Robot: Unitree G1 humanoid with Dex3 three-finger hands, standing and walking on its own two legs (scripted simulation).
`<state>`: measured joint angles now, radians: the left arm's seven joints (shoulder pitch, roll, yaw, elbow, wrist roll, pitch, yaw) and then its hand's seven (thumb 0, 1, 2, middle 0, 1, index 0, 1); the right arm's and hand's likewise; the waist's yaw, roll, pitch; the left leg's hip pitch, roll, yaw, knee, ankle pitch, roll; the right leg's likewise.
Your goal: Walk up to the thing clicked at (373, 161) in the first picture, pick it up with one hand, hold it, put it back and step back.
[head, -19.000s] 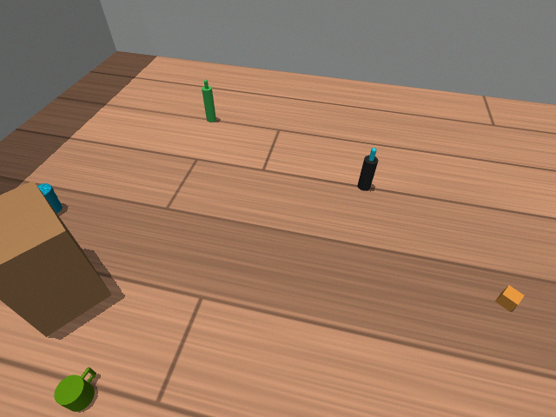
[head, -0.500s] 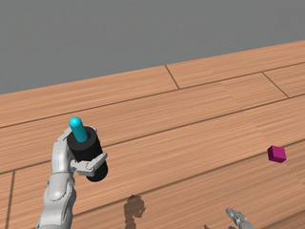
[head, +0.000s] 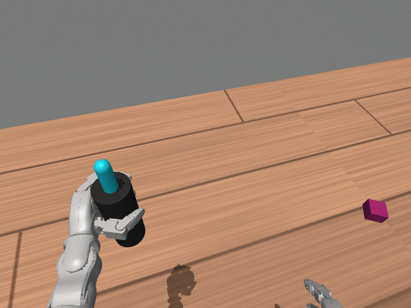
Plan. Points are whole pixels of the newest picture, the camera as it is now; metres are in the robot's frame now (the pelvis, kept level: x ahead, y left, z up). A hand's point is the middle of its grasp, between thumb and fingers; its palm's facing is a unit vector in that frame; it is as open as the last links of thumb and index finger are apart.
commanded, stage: hold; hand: left
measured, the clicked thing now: (118, 204) +0.32 +0.17 +0.03
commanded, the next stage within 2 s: crouch in 0.98 s
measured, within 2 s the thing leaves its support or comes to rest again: neither
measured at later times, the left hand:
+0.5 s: hand (120, 205) +0.31 +0.17 +0.03, palm faces +0.17 -0.99 +0.00, open 9.3 cm
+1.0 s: hand (117, 209) +0.31 +0.17 +0.03, palm faces +0.17 -0.99 -0.02, open 9.3 cm
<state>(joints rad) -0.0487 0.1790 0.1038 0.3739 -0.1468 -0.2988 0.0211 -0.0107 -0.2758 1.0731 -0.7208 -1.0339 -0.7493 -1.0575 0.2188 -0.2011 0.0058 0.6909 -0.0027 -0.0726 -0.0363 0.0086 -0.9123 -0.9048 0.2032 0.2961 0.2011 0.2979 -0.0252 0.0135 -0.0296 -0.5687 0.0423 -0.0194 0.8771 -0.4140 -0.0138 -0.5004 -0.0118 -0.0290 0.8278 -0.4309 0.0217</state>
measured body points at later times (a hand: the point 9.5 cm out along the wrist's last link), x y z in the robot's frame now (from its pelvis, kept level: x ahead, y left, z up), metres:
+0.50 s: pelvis +0.00 -0.01 +0.00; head +0.04 +0.00 +0.45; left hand +0.30 +0.22 +0.04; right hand +0.13 -0.24 -0.11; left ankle +0.02 +0.12 -0.70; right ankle -0.01 -0.14 -0.70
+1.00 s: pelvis -0.01 +0.00 +0.00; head +0.03 +0.01 +0.45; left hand +0.29 +0.22 +0.04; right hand +0.12 -0.24 -0.11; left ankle +0.02 +0.12 -0.70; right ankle -0.01 -0.14 -0.70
